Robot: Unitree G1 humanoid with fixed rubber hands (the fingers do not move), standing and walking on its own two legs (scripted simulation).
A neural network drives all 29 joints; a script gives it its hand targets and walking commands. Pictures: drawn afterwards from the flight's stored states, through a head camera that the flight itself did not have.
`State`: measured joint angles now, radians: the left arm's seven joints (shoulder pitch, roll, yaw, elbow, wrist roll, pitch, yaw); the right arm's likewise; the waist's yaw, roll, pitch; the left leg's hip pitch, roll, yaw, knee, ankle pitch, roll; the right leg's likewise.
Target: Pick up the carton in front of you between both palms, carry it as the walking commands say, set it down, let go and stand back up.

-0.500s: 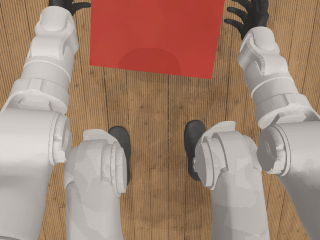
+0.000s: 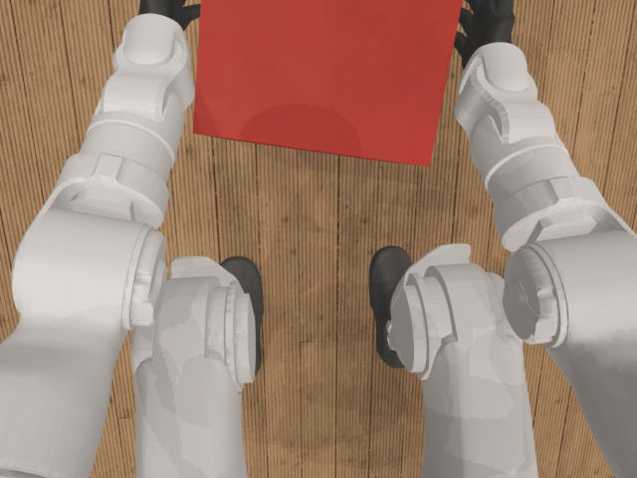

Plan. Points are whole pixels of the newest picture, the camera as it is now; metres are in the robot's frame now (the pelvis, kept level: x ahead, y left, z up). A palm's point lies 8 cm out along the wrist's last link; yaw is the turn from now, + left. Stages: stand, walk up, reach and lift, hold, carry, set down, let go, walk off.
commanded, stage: reach and lift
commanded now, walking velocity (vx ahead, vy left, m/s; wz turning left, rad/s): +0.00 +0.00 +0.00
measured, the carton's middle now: (319, 60) +0.51 +0.01 -0.25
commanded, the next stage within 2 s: none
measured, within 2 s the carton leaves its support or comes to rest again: leaves its support in 0.22 s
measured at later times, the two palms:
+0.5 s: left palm out of the picture +0.52 +0.16 -0.09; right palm (531, 23) +0.51 -0.14 -0.09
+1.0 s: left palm out of the picture +0.48 +0.16 +0.09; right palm out of the picture +0.48 -0.14 +0.09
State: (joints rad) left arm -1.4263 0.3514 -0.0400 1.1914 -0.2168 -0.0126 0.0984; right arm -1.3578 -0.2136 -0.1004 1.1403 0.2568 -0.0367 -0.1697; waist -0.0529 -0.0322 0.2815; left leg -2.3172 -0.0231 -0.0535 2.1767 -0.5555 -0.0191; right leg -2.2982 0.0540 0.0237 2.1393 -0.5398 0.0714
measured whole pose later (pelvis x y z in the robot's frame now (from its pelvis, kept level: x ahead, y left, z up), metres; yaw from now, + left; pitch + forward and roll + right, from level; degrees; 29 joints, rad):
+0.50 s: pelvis +0.00 -0.01 +0.01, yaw +2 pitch +38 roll -2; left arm -1.27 0.23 0.13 0.98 -0.07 0.19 0.10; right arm -1.14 -0.10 -0.35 0.84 0.10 0.18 -0.19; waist -0.03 -0.02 0.09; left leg -2.25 -0.09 -0.08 2.14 -0.55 -0.07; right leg -2.23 0.10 0.05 2.12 -0.55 0.09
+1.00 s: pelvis +0.01 -0.01 +0.14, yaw +2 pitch +41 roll -2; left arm -0.97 0.03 0.38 0.73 0.17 0.31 0.02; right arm -0.90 0.06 -0.49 0.61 -0.15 0.32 -0.10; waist -0.03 0.00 -0.18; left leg -1.91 -0.12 -0.11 1.71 -0.50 -0.06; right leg -1.90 0.11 0.08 1.69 -0.50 0.07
